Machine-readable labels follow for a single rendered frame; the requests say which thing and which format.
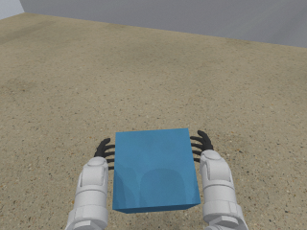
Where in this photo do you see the robot right forearm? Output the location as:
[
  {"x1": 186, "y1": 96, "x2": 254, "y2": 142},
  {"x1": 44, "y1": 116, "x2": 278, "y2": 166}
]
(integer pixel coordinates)
[{"x1": 199, "y1": 149, "x2": 248, "y2": 230}]

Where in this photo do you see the right robot hand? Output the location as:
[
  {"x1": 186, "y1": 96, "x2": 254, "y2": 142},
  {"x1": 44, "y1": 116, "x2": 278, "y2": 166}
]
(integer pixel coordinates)
[{"x1": 190, "y1": 130, "x2": 214, "y2": 163}]

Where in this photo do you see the left robot hand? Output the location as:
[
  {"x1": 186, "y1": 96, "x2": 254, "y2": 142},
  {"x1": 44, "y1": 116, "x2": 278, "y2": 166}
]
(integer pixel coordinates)
[{"x1": 94, "y1": 138, "x2": 115, "y2": 170}]

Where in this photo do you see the carton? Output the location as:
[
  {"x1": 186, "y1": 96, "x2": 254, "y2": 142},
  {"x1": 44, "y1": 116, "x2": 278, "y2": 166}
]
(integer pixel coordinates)
[{"x1": 112, "y1": 127, "x2": 201, "y2": 214}]

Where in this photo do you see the robot left forearm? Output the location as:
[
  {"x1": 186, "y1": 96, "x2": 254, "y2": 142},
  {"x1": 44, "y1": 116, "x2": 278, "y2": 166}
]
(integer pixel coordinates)
[{"x1": 64, "y1": 156, "x2": 108, "y2": 230}]

